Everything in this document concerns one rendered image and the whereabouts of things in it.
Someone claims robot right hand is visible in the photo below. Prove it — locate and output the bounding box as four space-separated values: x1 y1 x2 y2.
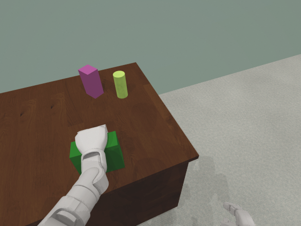
221 202 256 226

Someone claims table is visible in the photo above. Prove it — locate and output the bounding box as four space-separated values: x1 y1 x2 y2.
0 62 199 226

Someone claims sponge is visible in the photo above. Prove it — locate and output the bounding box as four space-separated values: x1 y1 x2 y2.
70 131 125 175

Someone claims robot left forearm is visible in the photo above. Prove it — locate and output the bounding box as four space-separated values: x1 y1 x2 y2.
37 149 109 226

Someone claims robot left hand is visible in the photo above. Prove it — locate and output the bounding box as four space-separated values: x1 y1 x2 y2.
75 124 108 154

